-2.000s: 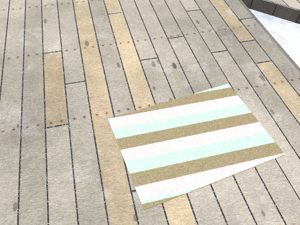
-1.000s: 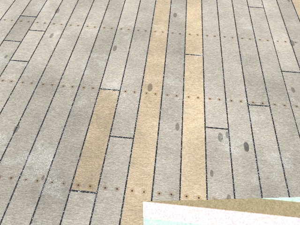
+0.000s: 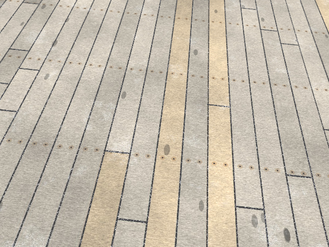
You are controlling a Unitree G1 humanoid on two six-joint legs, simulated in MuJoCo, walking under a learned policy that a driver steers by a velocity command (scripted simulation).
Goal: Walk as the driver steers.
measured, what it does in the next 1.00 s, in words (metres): steps on the spot, turning right: right foot, then left foot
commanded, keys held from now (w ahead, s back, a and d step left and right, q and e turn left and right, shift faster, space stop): e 0.42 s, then no key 0.58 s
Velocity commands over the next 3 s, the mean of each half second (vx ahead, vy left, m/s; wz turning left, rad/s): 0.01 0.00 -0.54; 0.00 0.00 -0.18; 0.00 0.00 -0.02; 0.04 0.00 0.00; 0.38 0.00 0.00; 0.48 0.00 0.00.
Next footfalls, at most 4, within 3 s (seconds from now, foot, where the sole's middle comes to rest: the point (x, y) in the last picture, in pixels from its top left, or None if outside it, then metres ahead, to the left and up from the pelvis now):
0.34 right None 0.02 -0.15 -0.78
0.76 left None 0.10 0.07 -0.78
2.18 right None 0.08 -0.18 -0.78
2.66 left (188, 240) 0.51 -0.11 -0.78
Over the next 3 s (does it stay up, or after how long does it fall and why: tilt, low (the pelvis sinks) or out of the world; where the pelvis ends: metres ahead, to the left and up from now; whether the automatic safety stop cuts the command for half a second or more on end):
stays up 0.47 -0.18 0.01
